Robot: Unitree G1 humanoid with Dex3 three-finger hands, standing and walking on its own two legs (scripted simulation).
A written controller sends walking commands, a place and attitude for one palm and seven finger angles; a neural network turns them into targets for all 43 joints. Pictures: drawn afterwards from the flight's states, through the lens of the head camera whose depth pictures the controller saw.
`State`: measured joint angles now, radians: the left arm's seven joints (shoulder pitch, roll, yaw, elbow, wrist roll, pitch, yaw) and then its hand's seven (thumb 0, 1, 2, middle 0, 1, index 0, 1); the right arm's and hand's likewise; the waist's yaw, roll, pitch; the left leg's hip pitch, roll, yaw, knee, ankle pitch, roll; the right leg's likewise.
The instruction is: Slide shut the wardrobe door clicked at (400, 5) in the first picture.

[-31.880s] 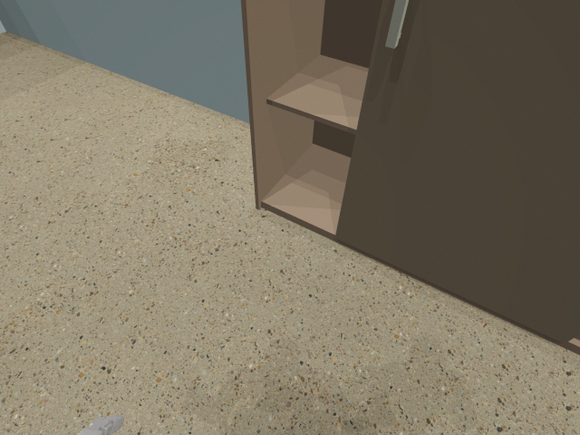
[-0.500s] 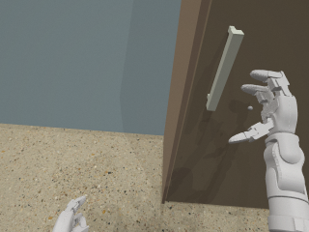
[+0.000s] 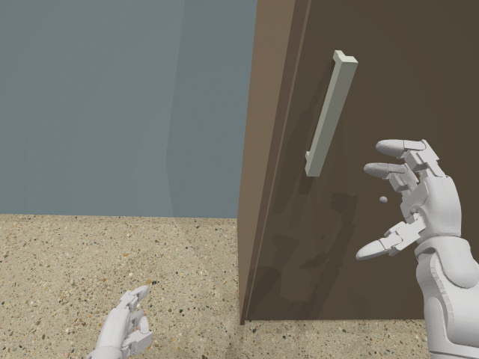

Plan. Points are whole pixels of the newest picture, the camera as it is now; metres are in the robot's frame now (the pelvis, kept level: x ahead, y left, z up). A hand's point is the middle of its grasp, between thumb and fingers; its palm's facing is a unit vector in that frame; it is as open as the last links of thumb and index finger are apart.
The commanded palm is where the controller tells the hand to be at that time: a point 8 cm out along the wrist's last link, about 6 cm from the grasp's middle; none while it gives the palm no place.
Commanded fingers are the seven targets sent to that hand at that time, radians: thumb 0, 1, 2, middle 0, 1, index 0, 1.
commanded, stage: draw the hand back to the body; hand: right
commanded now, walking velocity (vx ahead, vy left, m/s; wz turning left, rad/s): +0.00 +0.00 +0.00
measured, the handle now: (324, 118) +0.44 -0.13 +0.23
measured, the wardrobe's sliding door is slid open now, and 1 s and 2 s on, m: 0.00 0.00 0.00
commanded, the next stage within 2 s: step back with the hand held close in 1.50 s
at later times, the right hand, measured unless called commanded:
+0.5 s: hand (423, 233) +0.23 -0.23 +0.19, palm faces +0.23 +0.95 -0.20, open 14.4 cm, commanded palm +0.19 -0.27 +0.19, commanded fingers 0.00 0.19 -0.38 0.24 0.94 0.24 0.94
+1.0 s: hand (453, 255) +0.21 -0.26 +0.17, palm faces +0.42 +0.84 -0.35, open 10.0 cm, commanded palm +0.16 -0.31 +0.18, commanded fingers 0.00 -0.72 -0.81 0.21 0.41 0.21 0.41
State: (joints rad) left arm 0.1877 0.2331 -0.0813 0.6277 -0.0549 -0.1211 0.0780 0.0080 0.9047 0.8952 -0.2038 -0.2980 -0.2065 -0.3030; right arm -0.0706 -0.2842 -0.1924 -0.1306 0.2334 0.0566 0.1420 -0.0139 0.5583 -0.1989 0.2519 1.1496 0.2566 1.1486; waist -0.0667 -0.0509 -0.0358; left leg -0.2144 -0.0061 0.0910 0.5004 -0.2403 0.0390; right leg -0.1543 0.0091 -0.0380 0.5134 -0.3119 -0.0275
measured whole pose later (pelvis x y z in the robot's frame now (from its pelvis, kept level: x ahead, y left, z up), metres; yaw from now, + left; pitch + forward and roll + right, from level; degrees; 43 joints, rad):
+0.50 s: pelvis -0.01 +0.01 +0.00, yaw -1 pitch -5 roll +0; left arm 0.17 0.26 -0.06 0.61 -0.04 -0.19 0.08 0.01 0.91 0.90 -0.20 -0.30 -0.20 -0.30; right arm 0.09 -0.36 -0.29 -0.26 0.22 0.18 0.10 -0.02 0.47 -0.24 0.25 1.10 0.25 1.10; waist -0.06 -0.06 -0.03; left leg -0.18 -0.02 0.11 0.49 -0.22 0.05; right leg -0.14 0.00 -0.02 0.53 -0.30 -0.02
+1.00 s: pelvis +0.01 -0.01 +0.00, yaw +0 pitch -4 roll +0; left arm 0.21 0.23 -0.01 0.67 -0.01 -0.16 0.05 0.01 0.91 0.90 -0.20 -0.30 -0.21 -0.30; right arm 0.38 -0.34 -0.31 -0.31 0.08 -0.15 -0.09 0.00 -0.37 -0.64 0.22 0.61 0.23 0.61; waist -0.06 -0.07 0.00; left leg -0.15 0.00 0.07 0.45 -0.22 0.02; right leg -0.08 0.02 -0.05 0.45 -0.30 -0.04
